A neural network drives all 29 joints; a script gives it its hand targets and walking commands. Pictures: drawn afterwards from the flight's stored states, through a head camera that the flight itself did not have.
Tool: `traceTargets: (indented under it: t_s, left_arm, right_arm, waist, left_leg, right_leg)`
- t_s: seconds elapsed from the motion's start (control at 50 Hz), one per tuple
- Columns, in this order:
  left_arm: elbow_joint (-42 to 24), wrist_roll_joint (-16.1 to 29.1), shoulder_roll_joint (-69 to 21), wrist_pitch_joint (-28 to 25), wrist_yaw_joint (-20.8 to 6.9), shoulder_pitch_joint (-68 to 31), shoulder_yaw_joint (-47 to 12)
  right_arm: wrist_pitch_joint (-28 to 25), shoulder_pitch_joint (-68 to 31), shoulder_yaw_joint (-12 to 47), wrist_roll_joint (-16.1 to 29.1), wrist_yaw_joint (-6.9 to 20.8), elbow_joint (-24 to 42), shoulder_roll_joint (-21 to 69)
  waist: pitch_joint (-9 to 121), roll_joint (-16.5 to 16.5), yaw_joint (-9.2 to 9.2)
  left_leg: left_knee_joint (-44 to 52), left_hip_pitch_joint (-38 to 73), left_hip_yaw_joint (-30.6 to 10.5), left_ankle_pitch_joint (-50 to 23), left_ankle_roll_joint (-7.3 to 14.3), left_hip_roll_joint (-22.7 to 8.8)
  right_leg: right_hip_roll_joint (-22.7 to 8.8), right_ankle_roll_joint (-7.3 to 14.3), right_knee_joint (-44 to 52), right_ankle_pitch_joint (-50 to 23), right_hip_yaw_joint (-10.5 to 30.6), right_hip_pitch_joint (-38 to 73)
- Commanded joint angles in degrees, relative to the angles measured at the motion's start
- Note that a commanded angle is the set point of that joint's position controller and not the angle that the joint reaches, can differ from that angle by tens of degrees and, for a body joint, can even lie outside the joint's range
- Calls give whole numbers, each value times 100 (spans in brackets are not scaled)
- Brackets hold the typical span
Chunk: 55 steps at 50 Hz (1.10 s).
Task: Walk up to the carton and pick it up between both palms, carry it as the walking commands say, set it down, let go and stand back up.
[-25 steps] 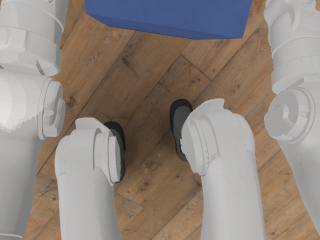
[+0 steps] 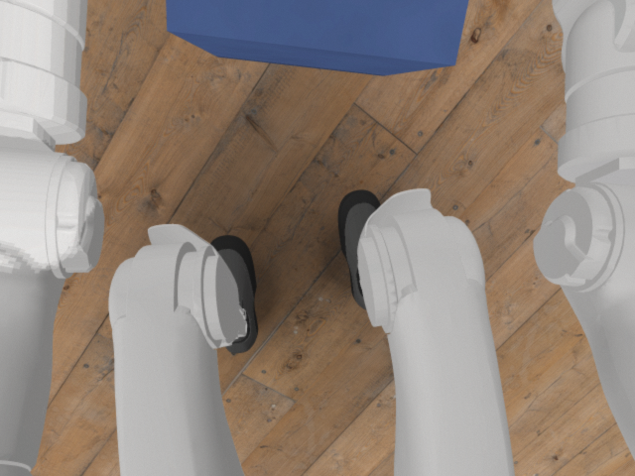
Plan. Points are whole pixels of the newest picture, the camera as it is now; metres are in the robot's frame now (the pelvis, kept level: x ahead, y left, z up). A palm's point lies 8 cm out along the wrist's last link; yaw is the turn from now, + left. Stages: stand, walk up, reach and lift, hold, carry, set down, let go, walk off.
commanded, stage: set down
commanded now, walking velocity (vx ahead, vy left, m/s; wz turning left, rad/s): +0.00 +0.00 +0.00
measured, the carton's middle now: out of the picture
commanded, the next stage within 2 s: let go in 1.00 s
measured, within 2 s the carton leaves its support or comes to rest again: neither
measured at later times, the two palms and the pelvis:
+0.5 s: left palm out of the picture +0.62 +0.10 -0.02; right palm out of the picture +0.52 -0.30 -0.03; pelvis +0.00 -0.01 +0.12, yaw +1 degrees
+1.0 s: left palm out of the picture +0.62 +0.10 +0.12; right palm out of the picture +0.52 -0.31 +0.12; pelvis +0.01 +0.00 +0.26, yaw +0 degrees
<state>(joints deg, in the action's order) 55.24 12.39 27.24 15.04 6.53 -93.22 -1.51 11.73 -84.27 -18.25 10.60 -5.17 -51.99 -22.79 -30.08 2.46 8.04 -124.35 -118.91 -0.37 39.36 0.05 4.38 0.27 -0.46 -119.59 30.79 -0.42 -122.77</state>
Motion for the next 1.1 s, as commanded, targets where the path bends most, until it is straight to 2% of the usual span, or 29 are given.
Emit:
traceTargets:
  t_s: [0.0,0.06,0.1,0.16,0.2,0.22,0.26,0.32,0.34,0.38,0.4,0.42,0.44,0.5,0.54,0.58,0.6,0.64,0.68,0.7,0.74,0.78,0.8,0.86,0.9,0.96,0.98,1.02,1.08]
  left_arm:
    - [-1399,2,971,-103,51,-2507,400]
    - [-731,-207,1041,1,-33,-2299,564]
    - [-1125,-184,947,71,-59,-2386,454]
    - [-854,-212,1122,167,-155,-2303,634]
    - [-1189,-234,1092,243,-177,-2243,637]
    - [-1098,-315,1140,261,-211,-2320,741]
    - [-1651,-268,1206,339,-224,-2300,781]
    - [-1521,-335,1338,441,-275,-2315,889]
    - [-1938,-262,1281,456,-291,-2399,776]
    - [-1783,-273,1183,506,-348,-2260,749]
    - [-2174,-322,1301,489,-327,-2367,859]
    - [-1812,-375,1327,541,-324,-2223,884]
    - [-1860,-332,1196,562,-323,-2290,785]
    - [-1724,-324,1212,557,-359,-2239,841]
    - [-1953,-306,1175,565,-349,-2250,812]
    - [-1453,-433,1243,607,-350,-2022,931]
    - [-1391,-406,1236,605,-384,-2034,939]
    - [-1914,-340,1032,601,-412,-2101,773]
    - [-1565,-433,1114,620,-428,-2288,825]
    - [-1952,-343,1121,623,-428,-2380,787]
    - [-1762,-342,927,628,-418,-1977,814]
    - [-1641,-521,989,570,-415,-1883,948]
    - [-1858,-552,1084,509,-406,-1792,1017]
    - [-1785,-599,1000,456,-430,-1751,1034]
    - [-1694,-662,1053,415,-455,-1727,1114]
    - [-1676,-682,933,338,-482,-1832,1088]
    - [-1330,-789,805,322,-481,-1684,1105]
    - [-1217,-807,585,295,-482,-1696,1087]
    - [-1126,-950,489,237,-412,-1602,1211]
  right_arm:
    - [-61,-1900,-133,-63,-94,1567,-1416]
    - [98,-1853,-92,-8,-45,1144,-1346]
    - [176,-1899,-112,51,-40,1621,-1314]
    - [330,-1937,77,105,-41,1563,-1184]
    - [416,-1899,68,226,-27,2005,-1135]
    - [486,-1886,217,303,-21,1683,-1116]
    - [567,-1896,152,247,-35,2271,-1202]
    - [711,-1898,110,182,-99,2124,-1261]
    - [702,-1958,55,165,-111,2398,-1274]
    - [769,-1820,-28,145,-92,2130,-1295]
    - [760,-1801,-71,75,-106,2450,-1353]
    - [788,-1870,-139,81,-112,2455,-1423]
    - [769,-1758,-199,52,-101,2249,-1431]
    - [785,-1701,-151,18,-29,1966,-1302]
    - [761,-1912,-139,94,-37,2494,-1389]
    - [811,-1732,-204,34,-26,2111,-1370]
    - [812,-1734,-180,-22,-12,2033,-1373]
    - [792,-1607,-139,65,17,2211,-1207]
    - [807,-1809,-341,-65,50,1903,-1510]
    - [813,-1931,-130,81,57,2442,-1315]
    - [786,-1600,-191,-57,121,2297,-1369]
    - [753,-1461,-262,-53,109,1996,-1347]
    - [721,-1500,-175,-56,114,2363,-1215]
    - [628,-1455,-330,-149,119,2347,-1352]
    - [640,-1416,-246,-138,143,2160,-1219]
    - [537,-1421,-396,-263,175,2212,-1330]
    - [514,-1247,-267,-287,220,1759,-1058]
    - [408,-1172,-305,-439,321,1448,-966]
    - [287,-1207,-322,-609,432,1551,-1002]
  waist:
    - [10365,-41,726]
    - [9720,170,508]
    - [10485,162,626]
    - [10325,-134,418]
    - [10891,-27,393]
    - [10694,98,246]
    - [11486,-116,373]
    - [11240,-22,373]
    - [11768,-64,487]
    - [11407,252,511]
    - [11970,224,533]
    - [11866,192,504]
    - [11636,260,646]
    - [11246,138,583]
    - [11994,192,557]
    - [11513,168,450]
    - [11399,29,519]
    - [11962,262,548]
    - [11562,368,606]
    - [12039,214,500]
    - [12037,100,627]
    - [11672,195,433]
    - [12149,-20,297]
    - [11900,-23,415]
    - [11598,22,255]
    - [11640,5,403]
    - [11190,101,279]
    - [10790,108,369]
    - [10907,60,364]
  left_leg:
    - [1271,3103,169,-2145,-28,138]
    - [1532,2874,239,-1792,-16,109]
    - [1682,3325,219,-2000,4,133]
    - [1993,2916,342,-1705,98,177]
    - [2198,3422,341,-1857,127,204]
    - [2274,3201,425,-1724,108,196]
    - [2513,3792,347,-1960,146,237]
    - [2776,3660,415,-1880,155,279]
    - [2911,4005,373,-2106,123,289]
    - [3076,4026,406,-2037,78,271]
    - [3194,4501,336,-2351,74,282]
    - [3288,4579,336,-2326,81,289]
    - [3420,4568,274,-2297,61,252]
    - [3809,4668,207,-2330,51,261]
    - [3949,5088,243,-2560,26,285]
    - [4222,4893,238,-2437,59,289]
    - [4377,4871,242,-2376,53,281]
    - [4673,5580,186,-2787,13,273]
    - [4852,5464,142,-2278,2,245]
    - [4993,6000,151,-2487,18,266]
    - [5207,6272,115,-2900,-2,276]
    - [5431,6109,121,-2984,-6,264]
    - [5499,6241,109,-3195,19,313]
    - [5901,6385,25,-3283,29,303]
    - [6137,6400,95,-3190,-4,278]
    - [6439,6665,3,-3297,-24,272]
    - [6593,6734,-2,-3268,-25,228]
    - [6723,6922,-113,-3327,-70,170]
    - [6786,7168,-122,-3350,-97,158]
  right_leg:
    - [163,-63,872,-3361,-302,5367]
    - [142,-55,1074,-2993,-287,4997]
    - [173,-59,1225,-3283,-313,5441]
    - [181,-88,1546,-3181,-194,5874]
    - [194,-86,1750,-3277,-209,6081]
    - [181,-75,1808,-3239,-126,6109]
    - [208,-108,2035,-3453,-192,6550]
    - [198,-113,2328,-3483,-126,6674]
    - [235,-109,2417,-3741,-186,6985]
    - [206,-64,2682,-3640,-114,6884]
    - [239,-70,2761,-3914,-159,7126]
    - [251,-88,2867,-3816,-185,7031]
    - [251,-75,2952,-3740,-241,6945]
    - [241,-77,3256,-3673,-270,6854]
    - [260,-71,3429,-4033,-228,7451]
    - [220,-80,3663,-4009,-169,7543]
    - [247,-100,3784,-3967,-195,7649]
    - [240,-77,4061,-4281,-215,7958]
    - [252,-72,4278,-3665,-247,7609]
    - [260,-97,4467,-3696,-273,7961]
    - [274,-60,4731,-4159,-251,8229]
    - [281,-72,4830,-4421,-150,8420]
    - [291,-105,4879,-4753,-104,8953]
    - [302,-88,5207,-4821,-101,9086]
    - [247,-84,5499,-4734,-28,9248]
    - [287,-78,5787,-4826,-65,9470]
    - [251,-86,5923,-4670,-87,9209]
    - [255,-92,6034,-4435,-211,8772]
    - [315,-111,6115,-4339,-292,8830]
